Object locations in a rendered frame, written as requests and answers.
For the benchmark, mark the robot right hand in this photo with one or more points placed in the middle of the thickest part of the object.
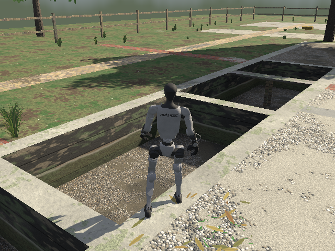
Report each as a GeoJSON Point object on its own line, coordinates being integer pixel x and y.
{"type": "Point", "coordinates": [190, 147]}

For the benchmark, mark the robot left upper arm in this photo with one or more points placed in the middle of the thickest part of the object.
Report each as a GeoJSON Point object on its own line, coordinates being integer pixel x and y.
{"type": "Point", "coordinates": [149, 118]}

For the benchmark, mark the robot right upper arm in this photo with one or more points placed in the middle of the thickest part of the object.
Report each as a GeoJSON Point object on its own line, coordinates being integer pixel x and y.
{"type": "Point", "coordinates": [188, 120]}

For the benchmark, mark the right robot foot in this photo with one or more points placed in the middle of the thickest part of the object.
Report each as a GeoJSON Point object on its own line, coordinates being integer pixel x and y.
{"type": "Point", "coordinates": [179, 198]}

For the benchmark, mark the robot left forearm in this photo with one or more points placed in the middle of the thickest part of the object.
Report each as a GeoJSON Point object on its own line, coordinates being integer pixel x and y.
{"type": "Point", "coordinates": [142, 131]}

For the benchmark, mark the left robot foot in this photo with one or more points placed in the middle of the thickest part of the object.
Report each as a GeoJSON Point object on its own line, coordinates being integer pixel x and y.
{"type": "Point", "coordinates": [147, 212]}

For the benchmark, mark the robot foot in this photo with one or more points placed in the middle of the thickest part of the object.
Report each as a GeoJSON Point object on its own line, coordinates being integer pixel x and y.
{"type": "Point", "coordinates": [147, 212]}
{"type": "Point", "coordinates": [179, 198]}

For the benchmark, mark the robot left hand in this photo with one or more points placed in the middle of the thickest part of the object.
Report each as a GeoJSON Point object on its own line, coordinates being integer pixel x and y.
{"type": "Point", "coordinates": [145, 138]}

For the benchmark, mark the robot right forearm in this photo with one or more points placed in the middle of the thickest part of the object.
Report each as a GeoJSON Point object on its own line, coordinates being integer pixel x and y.
{"type": "Point", "coordinates": [193, 139]}

